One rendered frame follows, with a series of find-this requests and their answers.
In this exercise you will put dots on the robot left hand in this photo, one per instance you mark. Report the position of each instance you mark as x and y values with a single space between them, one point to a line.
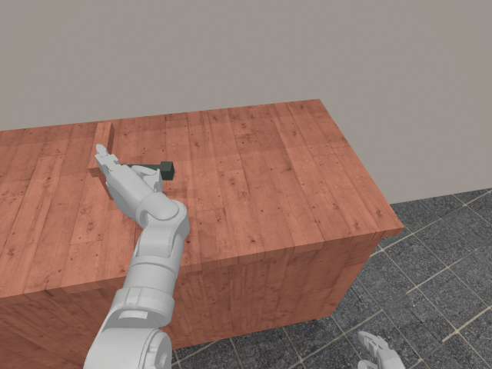
128 186

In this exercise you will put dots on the robot right hand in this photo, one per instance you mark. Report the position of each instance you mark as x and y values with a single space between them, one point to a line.
386 358

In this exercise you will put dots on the left robot forearm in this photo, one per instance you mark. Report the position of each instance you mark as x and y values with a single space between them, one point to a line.
146 301

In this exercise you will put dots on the robot left upper arm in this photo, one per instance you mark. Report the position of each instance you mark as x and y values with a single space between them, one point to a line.
131 348

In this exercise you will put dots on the counter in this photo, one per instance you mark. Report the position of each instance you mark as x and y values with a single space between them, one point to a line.
283 216

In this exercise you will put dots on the tap lever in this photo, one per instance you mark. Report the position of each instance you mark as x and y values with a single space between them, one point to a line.
166 168

